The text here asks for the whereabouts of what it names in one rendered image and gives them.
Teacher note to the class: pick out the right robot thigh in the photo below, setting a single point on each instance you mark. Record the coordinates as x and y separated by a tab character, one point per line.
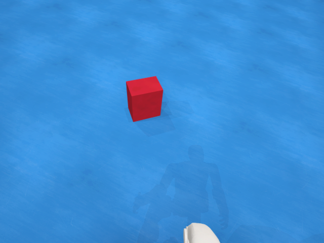
199	233

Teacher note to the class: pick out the carton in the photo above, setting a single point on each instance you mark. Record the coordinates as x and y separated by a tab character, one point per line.
144	98

